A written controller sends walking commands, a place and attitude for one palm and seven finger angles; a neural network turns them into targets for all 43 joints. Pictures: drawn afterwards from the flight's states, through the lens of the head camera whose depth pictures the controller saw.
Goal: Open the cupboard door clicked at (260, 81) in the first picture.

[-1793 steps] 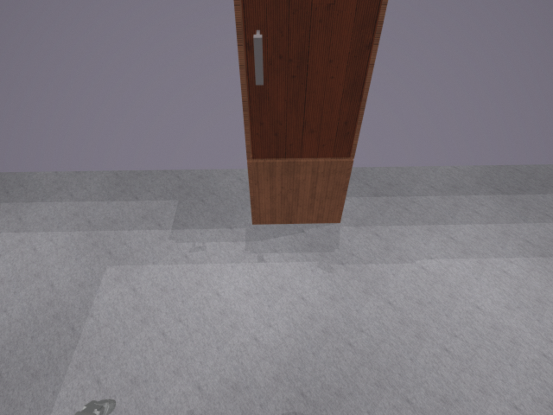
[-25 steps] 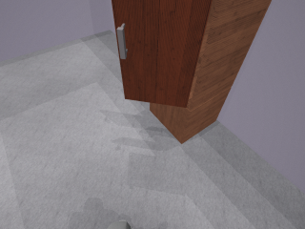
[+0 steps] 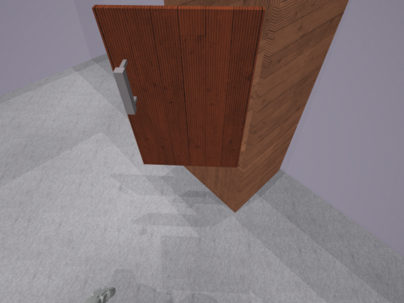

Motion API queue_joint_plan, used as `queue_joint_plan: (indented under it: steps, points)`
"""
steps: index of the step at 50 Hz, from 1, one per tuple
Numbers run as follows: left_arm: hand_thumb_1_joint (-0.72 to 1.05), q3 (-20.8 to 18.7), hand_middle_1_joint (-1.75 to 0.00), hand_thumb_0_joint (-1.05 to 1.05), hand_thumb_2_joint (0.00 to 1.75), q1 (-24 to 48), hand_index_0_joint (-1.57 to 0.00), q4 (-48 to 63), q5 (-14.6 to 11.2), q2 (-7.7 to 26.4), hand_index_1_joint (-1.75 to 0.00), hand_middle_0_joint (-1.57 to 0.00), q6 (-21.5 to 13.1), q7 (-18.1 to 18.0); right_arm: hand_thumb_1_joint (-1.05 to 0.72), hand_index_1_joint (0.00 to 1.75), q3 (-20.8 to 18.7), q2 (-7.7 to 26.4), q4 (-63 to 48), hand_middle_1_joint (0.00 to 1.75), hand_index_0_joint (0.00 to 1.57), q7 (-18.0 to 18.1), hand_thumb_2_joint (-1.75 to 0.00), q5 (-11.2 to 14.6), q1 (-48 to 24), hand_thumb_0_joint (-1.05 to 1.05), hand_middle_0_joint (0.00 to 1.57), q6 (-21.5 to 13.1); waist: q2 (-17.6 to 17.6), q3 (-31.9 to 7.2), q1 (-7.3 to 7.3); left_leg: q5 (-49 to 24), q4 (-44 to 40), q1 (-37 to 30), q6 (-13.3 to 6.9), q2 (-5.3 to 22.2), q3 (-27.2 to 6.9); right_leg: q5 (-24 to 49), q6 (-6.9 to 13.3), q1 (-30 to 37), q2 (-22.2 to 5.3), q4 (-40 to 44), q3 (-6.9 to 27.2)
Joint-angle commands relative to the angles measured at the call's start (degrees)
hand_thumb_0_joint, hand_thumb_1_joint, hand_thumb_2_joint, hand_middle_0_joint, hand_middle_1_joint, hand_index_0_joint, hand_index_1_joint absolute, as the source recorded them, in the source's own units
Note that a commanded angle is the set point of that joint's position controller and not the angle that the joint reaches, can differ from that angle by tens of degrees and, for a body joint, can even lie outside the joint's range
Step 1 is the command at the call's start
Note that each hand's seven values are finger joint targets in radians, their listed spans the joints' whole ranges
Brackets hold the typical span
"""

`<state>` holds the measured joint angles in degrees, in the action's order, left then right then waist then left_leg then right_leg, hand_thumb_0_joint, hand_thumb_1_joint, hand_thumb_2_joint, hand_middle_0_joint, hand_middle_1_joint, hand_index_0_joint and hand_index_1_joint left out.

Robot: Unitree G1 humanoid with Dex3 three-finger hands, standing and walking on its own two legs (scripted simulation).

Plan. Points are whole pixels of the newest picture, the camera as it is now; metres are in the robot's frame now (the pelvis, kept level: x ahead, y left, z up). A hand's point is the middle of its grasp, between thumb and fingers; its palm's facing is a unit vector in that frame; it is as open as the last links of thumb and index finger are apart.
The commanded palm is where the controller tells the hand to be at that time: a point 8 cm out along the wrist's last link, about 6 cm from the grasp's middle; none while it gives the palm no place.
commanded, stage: come to a stop and stand still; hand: left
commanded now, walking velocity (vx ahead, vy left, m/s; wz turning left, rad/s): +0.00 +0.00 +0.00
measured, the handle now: (127, 87) +0.63 +0.23 +0.07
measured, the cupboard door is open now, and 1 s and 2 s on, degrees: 44 44 44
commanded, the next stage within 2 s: look again from close up in 1.20 s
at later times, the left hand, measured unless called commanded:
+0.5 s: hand out of the picture +0.11 +0.22 -0.17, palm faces +0.07 -0.97 -0.23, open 7.3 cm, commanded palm none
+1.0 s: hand out of the picture +0.04 +0.16 -0.17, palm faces +0.03 -0.98 -0.20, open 7.3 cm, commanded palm none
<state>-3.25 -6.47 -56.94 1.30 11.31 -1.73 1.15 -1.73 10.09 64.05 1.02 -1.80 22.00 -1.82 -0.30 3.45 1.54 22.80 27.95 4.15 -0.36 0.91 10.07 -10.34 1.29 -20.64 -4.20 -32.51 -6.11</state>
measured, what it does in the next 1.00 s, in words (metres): steps on the spot: left foot, then right foot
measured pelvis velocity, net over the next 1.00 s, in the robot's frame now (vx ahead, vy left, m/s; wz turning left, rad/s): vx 0.00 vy -0.02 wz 0.00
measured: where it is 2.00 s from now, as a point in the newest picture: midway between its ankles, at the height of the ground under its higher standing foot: outside the picture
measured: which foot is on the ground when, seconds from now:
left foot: down 0.00-0.00, up 0.02-0.28, down 0.30-1.00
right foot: down 0.00-0.32, up 0.34-0.64, down 0.66-1.00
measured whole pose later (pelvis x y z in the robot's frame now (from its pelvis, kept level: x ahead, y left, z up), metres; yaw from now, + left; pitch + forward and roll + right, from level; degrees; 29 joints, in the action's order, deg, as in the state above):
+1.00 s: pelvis +0.00 -0.02 +0.00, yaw +0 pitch -1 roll -1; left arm -0.8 -17.2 -54.0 1.2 9.6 0.8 -1.8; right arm -1.3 9.3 55.4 0.6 -1.6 17.2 2.0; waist 0.0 0.4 0.2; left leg 13.0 33.6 20.0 -1.9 1.6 4.3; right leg -18.5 1.8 -13.5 0.5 -33.2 -4.8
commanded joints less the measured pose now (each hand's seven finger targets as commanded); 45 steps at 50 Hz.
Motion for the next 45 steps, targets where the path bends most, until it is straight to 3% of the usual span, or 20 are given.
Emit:
queue_joint_plan:
  steps: [1, 3, 6, 11, 13, 15, 16, 21, 29, 30, 31, 32, 33, 34, 35, 36, 38, 40, 42, 45]
  points:
    - [0.90, -2.3, -0.30, 0.00, 0.90, -20.9, -0.20, -3.9, -0.8, 12.7, -0.30, -0.20, -1.2, -1.5, -0.90, 0.30, -0.8, 5.3, -4.7, 0.30, 0.20, -0.2, -0.90, 1.4, -2.1, 0.00, 0.20, -0.7, -13.9, -7.7, -8.38, 15.2, 33.0, 28.2, 0.9, 0.8, -5.1, 11.4, 14.4, 28.3, -23.0, 16.6, 29.4]
    - [0.90, -0.8, -0.30, 0.00, 0.90, -10.2, -0.20, -1.3, -0.6, 7.5, -0.30, -0.20, -1.0, -2.8, -0.90, 0.30, -0.6, 3.5, -4.0, 0.30, 0.20, 0.3, -0.90, 1.4, -4.3, 0.00, 0.20, 0.5, -8.7, -0.6, -4.15, 8.6, 30.8, 24.6, 1.7, 4.7, -10.4, 19.9, 12.1, 14.0, -18.9, 17.1, 20.0]
    - [0.90, 0.1, -0.30, 0.00, 0.90, -4.0, -0.20, 0.3, -0.4, 5.7, -0.30, -0.20, -0.6, -3.1, -0.90, 0.30, 0.4, 0.1, -1.8, 0.30, 0.20, 0.3, -0.90, 1.8, -0.5, 0.00, 0.20, 2.4, -8.2, -3.9, -0.66, 3.6, 19.9, 14.9, 2.9, 3.2, -7.9, 36.4, 9.1, 9.2, -12.9, 13.5, 7.3]
    - [0.90, -1.4, -0.30, 0.00, 0.90, -5.6, -0.20, 0.1, -0.5, 7.6, -0.30, -0.20, 1.0, -3.5, -0.90, 0.30, -0.9, 1.5, -2.6, 0.30, 0.20, 0.3, -0.90, 1.3, -0.5, 0.00, 0.20, 3.7, -6.2, -5.9, -0.98, -6.9, 7.4, 12.2, 3.7, 0.2, -5.3, 32.2, 7.0, 11.6, -11.2, 7.5, 6.8]
    - [0.90, -1.4, -0.30, 0.00, 0.90, -5.0, -0.20, 0.6, -0.7, 7.2, -0.30, -0.20, 1.7, -3.5, -0.90, 0.30, -1.5, 3.4, -3.3, 0.30, 0.20, 0.3, -0.90, 1.1, -0.3, 0.00, 0.20, 3.6, -4.7, -5.9, -0.41, -17.9, 0.1, 7.7, 2.5, 2.3, -6.6, 24.9, 4.6, 8.1, -10.0, 3.6, 6.0]
    - [0.90, -0.7, -0.30, 0.00, 0.90, -6.6, -0.20, 2.0, -1.2, 3.2, -0.30, -0.20, 2.7, -3.5, -0.90, 0.30, -2.4, 9.5, -5.7, 0.30, 0.20, 0.8, -0.90, 0.5, -1.4, 0.00, 0.20, 3.0, 11.0, -6.4, -1.13, -48.7, -5.0, 6.2, -6.3, 17.5, -21.8, -5.0, -1.6, 2.0, -0.1, -6.3, -0.4]
    - [0.90, -0.5, -0.30, 0.00, 0.90, -6.7, -0.20, 2.2, -1.2, 3.0, -0.30, -0.20, 3.1, -3.7, -0.90, 0.30, -2.8, 10.8, -6.1, 0.30, 0.20, 1.2, -0.90, 0.3, -2.1, 0.00, 0.20, 3.2, 12.3, -6.2, -0.53, -50.0, -7.8, 8.5, -10.8, 20.7, -23.1, -23.4, -1.7, 2.3, 2.9, -16.9, 1.5]
    - [0.90, -1.1, -0.30, 0.00, 0.90, -6.4, -0.20, 1.5, -0.9, 3.4, -0.30, -0.20, 4.2, -3.2, -0.90, 0.30, -2.3, 9.4, -8.4, 0.30, 0.20, 2.3, -0.90, 0.0, -7.2, 0.00, 0.20, 2.7, 8.6, -6.5, -0.92, -50.1, -5.1, 4.7, -11.8, 17.5, -18.7, -21.5, -2.1, -4.8, 3.3, -31.5, 7.9]
    - [0.90, -0.5, -0.30, 0.00, 0.90, -9.6, -0.20, 2.0, -0.8, 3.1, -0.30, -0.20, 3.8, -2.6, -0.90, 0.30, -3.4, 11.2, -8.8, 0.30, 0.20, 1.5, -0.90, 0.4, -8.7, 0.00, 0.20, 2.8, 9.7, -10.1, -0.81, -35.4, -5.1, 3.9, -9.1, 16.4, -17.3, -14.5, -1.9, 6.2, 3.0, -4.6, 4.1]
    - [0.90, -0.5, -0.30, 0.00, 0.90, -11.8, -0.20, 1.2, -0.6, 3.2, -0.30, -0.20, 3.6, -2.5, -0.90, 0.30, -3.5, 11.2, -8.8, 0.30, 0.20, 1.3, -0.90, 0.7, -9.5, 0.00, 0.20, 3.0, 7.5, -9.8, -1.77, -29.4, -3.9, 6.5, -7.4, 14.4, -15.9, -8.1, -1.8, 10.3, 3.6, 2.5, 2.9]
    - [0.90, 1.1, -0.30, 0.00, 0.90, -15.9, -0.20, 0.8, -0.1, 2.9, -0.30, -0.20, 2.2, -4.3, -0.90, 0.30, -4.0, 11.9, -11.8, 0.30, 0.20, 1.3, -0.90, 2.2, -13.3, 0.00, 0.20, 1.9, -1.4, -10.7, -4.43, -34.8, 7.9, 0.1, -2.6, 10.7, -9.5, 0.4, -1.8, 3.7, 1.3, 14.3, 8.2]
    - [0.90, 0.1, -0.30, 0.00, 0.90, -12.7, -0.20, 2.7, 0.7, 6.5, -0.30, -0.20, 0.9, -4.4, -0.90, 0.30, -3.0, 9.2, -14.8, 0.30, 0.20, 0.5, -0.90, 1.6, -11.0, 0.00, 0.20, 1.8, -2.8, -6.6, -1.85, -25.6, 12.0, 10.8, -0.3, 6.2, -7.9, 18.1, -0.9, 10.6, -3.1, 13.5, 9.2]
    - [0.90, -0.7, -0.30, 0.00, 0.90, -11.5, -0.20, 5.4, 0.7, 9.3, -0.30, -0.20, 1.0, -4.1, -0.90, 0.30, -2.2, 4.3, -15.7, 0.30, 0.20, -0.1, -0.90, 1.1, -10.1, 0.00, 0.20, 1.7, -14.4, -6.1, -1.55, -3.6, 15.3, 20.8, 0.5, 1.1, -5.8, 30.3, 2.6, 12.0, -10.3, 9.2, 17.0]
    - [0.90, 0.1, -0.30, 0.00, 0.90, -10.9, -0.20, 5.9, 1.2, 9.2, -0.30, -0.20, 0.8, -4.0, -0.90, 0.30, -2.2, 3.6, -15.3, 0.30, 0.20, -0.2, -0.90, 0.9, -10.6, 0.00, 0.20, 2.2, -9.5, -7.6, -1.43, 1.6, 18.0, 20.3, 0.8, 0.4, -6.7, 30.1, 6.4, 12.0, -11.3, 7.1, 16.5]
    - [0.90, 0.2, -0.30, 0.00, 0.90, -8.7, -0.20, 6.4, 1.1, 8.5, -0.30, -0.20, 0.7, -4.2, -0.90, 0.30, -2.3, 3.7, -15.3, 0.30, 0.20, -0.4, -0.90, 0.9, -10.0, 0.00, 0.20, 2.7, -7.1, -7.5, -0.38, -0.2, 18.6, 19.5, 0.8, 0.0, -6.8, 23.7, 7.0, 11.8, -8.9, 7.6, 12.3]
    - [0.90, -0.4, -0.30, 0.00, 0.90, -8.8, -0.20, 7.0, 0.8, 8.1, -0.30, -0.20, 0.6, -4.5, -0.90, 0.30, -2.2, 4.0, -15.8, 0.30, 0.20, -0.5, -0.90, 0.8, -10.2, 0.00, 0.20, 2.9, -12.8, -6.5, -0.77, -0.2, 19.3, 19.6, 0.4, 0.4, -7.2, 18.8, 7.3, 9.4, -8.7, 7.9, 14.3]
    - [0.90, -0.1, -0.30, 0.00, 0.90, -6.9, -0.20, 8.0, 0.5, 7.8, -0.30, -0.20, 0.8, -4.7, -0.90, 0.30, -2.0, 3.7, -15.8, 0.30, 0.20, -0.4, -0.90, 0.8, -8.3, 0.00, 0.20, 2.6, -12.1, -3.7, 0.41, -4.1, 13.9, 16.6, -0.1, 0.7, -6.3, 13.7, 6.8, 5.3, -8.0, 6.5, 11.5]
    - [0.90, 0.4, -0.30, 0.00, 0.90, -7.4, -0.20, 8.0, 0.2, 7.0, -0.30, -0.20, 1.4, -4.4, -0.90, 0.30, -1.6, 4.0, -14.5, 0.30, 0.20, -0.5, -0.90, 0.8, -5.3, 0.00, 0.20, 2.2, -4.9, -1.3, 1.18, -10.0, 4.1, 8.5, -0.7, 1.3, -7.7, -0.2, 4.4, -2.3, -5.3, 5.3, 10.9]
    - [0.90, 0.9, -0.30, 0.00, 0.90, -11.1, -0.20, 7.6, -0.1, 4.1, -0.30, -0.20, 2.1, -4.2, -0.90, 0.30, -1.6, 7.3, -14.1, 0.30, 0.20, -0.3, -0.90, 0.2, -4.6, 0.00, 0.20, 1.5, 8.9, 2.2, -0.82, -10.0, -5.1, 12.8, -5.4, 10.3, -19.7, -13.6, 0.8, -3.0, 1.6, 2.0, 5.7]
    - [0.90, 1.2, -0.30, 0.00, 0.90, -15.2, -0.20, 5.1, 0.1, 3.9, -0.30, -0.20, 2.3, -3.6, -0.90, 0.30, -1.3, 7.9, -14.3, 0.30, 0.20, 0.0, -0.90, 0.3, -8.9, 0.00, 0.20, 1.7, 7.9, 2.8, -3.49, 8.7, -12.1, 24.1, -6.6, 10.1, -21.7, -11.3, 1.0, 7.3, 2.7, 0.4, 4.8]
